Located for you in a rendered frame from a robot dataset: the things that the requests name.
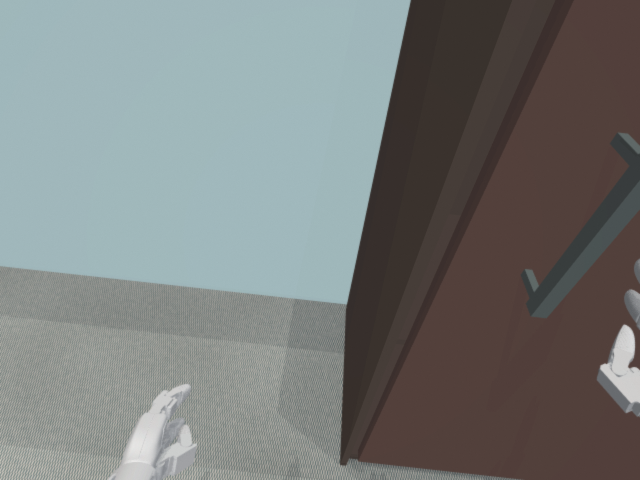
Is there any robot left hand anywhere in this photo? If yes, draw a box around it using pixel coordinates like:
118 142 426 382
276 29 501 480
120 384 197 480

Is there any handle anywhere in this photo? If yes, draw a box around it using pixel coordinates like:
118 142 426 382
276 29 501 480
521 132 640 318

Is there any robot right hand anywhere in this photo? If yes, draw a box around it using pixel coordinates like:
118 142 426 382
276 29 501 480
597 259 640 417

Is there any wardrobe door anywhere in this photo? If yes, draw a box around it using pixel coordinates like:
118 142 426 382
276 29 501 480
358 0 640 480

